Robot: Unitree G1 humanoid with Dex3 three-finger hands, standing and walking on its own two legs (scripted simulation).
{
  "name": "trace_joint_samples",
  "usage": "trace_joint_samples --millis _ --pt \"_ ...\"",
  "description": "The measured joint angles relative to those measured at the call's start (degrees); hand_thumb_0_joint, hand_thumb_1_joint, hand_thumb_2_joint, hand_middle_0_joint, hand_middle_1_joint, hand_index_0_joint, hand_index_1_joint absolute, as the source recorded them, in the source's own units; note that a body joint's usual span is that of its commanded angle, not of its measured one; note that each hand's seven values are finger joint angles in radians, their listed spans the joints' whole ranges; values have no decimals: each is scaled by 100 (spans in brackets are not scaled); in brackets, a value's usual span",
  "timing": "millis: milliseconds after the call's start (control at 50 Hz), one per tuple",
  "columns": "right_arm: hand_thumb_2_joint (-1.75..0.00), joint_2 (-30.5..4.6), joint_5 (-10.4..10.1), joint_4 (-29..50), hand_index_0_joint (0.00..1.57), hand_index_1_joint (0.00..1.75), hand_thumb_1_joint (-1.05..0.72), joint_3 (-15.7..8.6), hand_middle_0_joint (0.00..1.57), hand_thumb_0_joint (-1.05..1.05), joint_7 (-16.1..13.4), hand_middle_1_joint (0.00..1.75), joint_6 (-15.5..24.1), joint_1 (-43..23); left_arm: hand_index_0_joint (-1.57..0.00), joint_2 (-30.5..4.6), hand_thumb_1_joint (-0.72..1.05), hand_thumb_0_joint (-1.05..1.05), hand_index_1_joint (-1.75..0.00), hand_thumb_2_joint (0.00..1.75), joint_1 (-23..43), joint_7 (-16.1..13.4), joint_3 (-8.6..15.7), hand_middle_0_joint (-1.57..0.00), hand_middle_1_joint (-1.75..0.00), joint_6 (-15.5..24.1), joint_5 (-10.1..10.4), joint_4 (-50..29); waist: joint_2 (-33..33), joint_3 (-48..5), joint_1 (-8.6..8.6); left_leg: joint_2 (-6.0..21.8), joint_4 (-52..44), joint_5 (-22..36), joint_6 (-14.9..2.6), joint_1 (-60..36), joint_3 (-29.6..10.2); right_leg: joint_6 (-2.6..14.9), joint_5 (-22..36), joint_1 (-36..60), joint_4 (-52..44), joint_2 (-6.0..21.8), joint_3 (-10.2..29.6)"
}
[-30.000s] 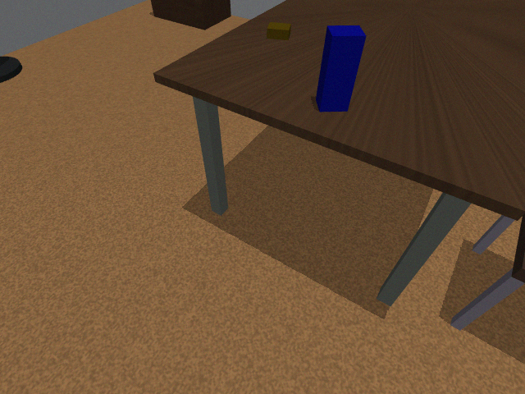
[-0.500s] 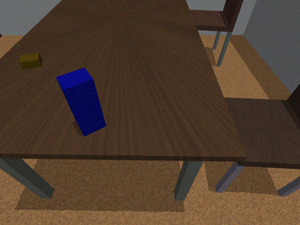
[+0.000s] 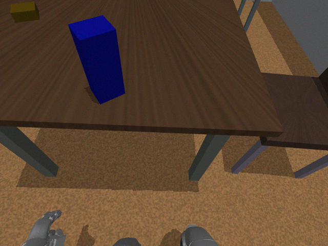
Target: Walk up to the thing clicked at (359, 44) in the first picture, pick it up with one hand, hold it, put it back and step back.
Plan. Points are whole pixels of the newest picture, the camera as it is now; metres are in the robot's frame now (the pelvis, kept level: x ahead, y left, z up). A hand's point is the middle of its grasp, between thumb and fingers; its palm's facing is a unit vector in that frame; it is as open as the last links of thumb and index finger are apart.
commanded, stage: step back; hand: left
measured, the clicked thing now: (101, 64) +0.53 +0.18 +0.11
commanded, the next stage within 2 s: none
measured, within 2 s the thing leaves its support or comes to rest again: neither
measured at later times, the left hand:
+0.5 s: hand out of the picture +0.01 +0.24 -0.13, palm faces -0.10 -0.91 -0.40, open 7.4 cm
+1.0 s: hand out of the picture -0.13 +0.25 -0.14, palm faces -0.02 -0.93 -0.37, open 7.4 cm
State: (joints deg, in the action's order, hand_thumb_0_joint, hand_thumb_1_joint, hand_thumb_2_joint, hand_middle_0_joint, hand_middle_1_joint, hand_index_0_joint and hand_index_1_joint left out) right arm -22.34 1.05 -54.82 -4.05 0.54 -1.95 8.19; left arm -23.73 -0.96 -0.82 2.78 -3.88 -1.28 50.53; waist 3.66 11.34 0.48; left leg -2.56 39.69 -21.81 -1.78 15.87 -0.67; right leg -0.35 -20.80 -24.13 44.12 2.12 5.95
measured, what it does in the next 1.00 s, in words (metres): walks backwards: right foot, then left foot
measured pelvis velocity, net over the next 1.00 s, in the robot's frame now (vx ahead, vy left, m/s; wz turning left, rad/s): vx -0.25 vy -0.01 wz -0.03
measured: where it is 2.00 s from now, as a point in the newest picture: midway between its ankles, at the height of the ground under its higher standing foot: outside the picture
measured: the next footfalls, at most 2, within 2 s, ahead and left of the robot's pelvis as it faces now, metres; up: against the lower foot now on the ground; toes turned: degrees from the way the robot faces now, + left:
right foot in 0.40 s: -0.07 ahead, -0.13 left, +0.00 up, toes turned -2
left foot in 0.76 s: -0.16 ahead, +0.11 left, +0.00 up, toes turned -2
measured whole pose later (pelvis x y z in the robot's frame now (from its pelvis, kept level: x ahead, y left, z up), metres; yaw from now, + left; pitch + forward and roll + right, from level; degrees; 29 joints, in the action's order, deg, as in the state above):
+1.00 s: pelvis -0.25 -0.01 +0.02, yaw -2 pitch -2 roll -1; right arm -20.7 1.6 -48.2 -2.5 -0.8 -1.5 8.8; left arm -23.2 -8.9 -0.3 4.9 -4.3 -1.2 46.0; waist 1.8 9.9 -1.1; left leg 2.1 34.1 -14.7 -0.4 17.3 -1.2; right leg -1.3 -29.9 -22.7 61.7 -5.2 7.4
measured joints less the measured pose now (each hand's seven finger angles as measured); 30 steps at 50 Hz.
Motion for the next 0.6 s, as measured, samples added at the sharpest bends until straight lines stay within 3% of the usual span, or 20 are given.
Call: trace_joint_samples --millis 20,60,100,140,280,380,420,440,480,500,540,600 --pt "-90 55 15 -6 20 30 -91 27 20 0 17 30 -5 39 -20 -1 90 1 -30 90 23 -37 18 -20 -30 -20 -2 -19 9 37 11 28 16 11 -20 25 -8 44 -507 -90 414 -248 230" --pt "-90 175 39 -15 20 30 -91 79 20 0 12 30 -11 119 -20 -9 90 1 -30 90 10 -81 31 -20 -30 -49 7 -16 12 51 56 104 -179 165 -37 -6 -49 97 -937 -239 1308 -695 480" --pt "-90 255 53 12 20 30 -91 114 20 0 -32 30 -23 171 -20 -8 90 1 -30 90 -79 -81 35 -20 -30 -40 40 -29 9 20 43 177 -454 362 -54 -49 -14 90 -901 -342 1963 -923 484" --pt "-90 283 45 88 20 30 -91 120 20 0 -81 30 -11 184 -20 11 90 1 -30 90 -209 -56 44 -20 -30 -21 41 -59 -26 19 38 236 -641 512 -69 -71 32 23 -808 -298 2242 -984 411" --pt "-90 256 -10 474 21 30 -90 128 20 0 -153 30 50 42 -20 45 90 1 -30 90 -571 15 101 -20 -30 -49 16 -120 -113 79 11 345 -663 734 -57 101 265 -121 -731 371 1194 -714 230" --pt "-90 129 -13 633 21 30 -90 144 20 0 -109 30 -9 -83 -20 89 90 1 -30 90 -722 83 127 -20 -30 20 -21 -120 -245 -6 -49 444 -295 734 47 423 407 35 -307 997 -393 -430 -174" --pt "-90 33 -46 607 21 30 -90 127 20 0 -95 30 -56 -153 -20 183 90 1 -30 90 -763 96 143 -20 -30 75 -69 -81 -466 -31 -39 569 -95 726 129 564 326 106 16 1159 -804 -507 -328" --pt "-90 5 -73 571 20 30 -90 109 20 0 -104 30 -83 -172 -20 233 90 1 -30 90 -799 119 131 -20 -30 84 -75 -88 -560 -58 -4 515 6 524 150 635 153 136 34 1132 -791 -536 -399" --pt "-90 6 -98 506 20 30 -91 91 20 0 -133 30 -132 -158 -20 268 90 1 -30 90 -884 160 100 -20 -30 90 -90 -158 -506 -146 -76 129 867 -386 189 873 -188 201 77 1017 -744 -433 -361" --pt "-90 -12 -118 493 20 30 -91 96 20 0 -137 30 -136 -128 -20 296 90 1 -30 90 -904 154 88 -20 -30 89 -78 -188 -484 -172 -119 -64 1369 -565 200 966 -340 208 144 995 -796 -377 -335" --pt "-90 -63 -157 495 20 30 -91 110 20 0 -147 30 -103 -38 -20 347 90 1 -30 90 -902 128 70 -20 -30 73 -75 -245 -492 -229 -144 -301 2067 -632 215 1051 -534 204 312 946 -953 -301 -350" --pt "-90 -125 -146 520 20 30 -91 130 20 0 -169 30 -50 118 -20 367 90 1 -30 90 -805 90 68 -21 -30 68 -104 -404 -515 -251 -153 -348 2323 -710 259 890 -592 199 502 797 -1064 -244 -444"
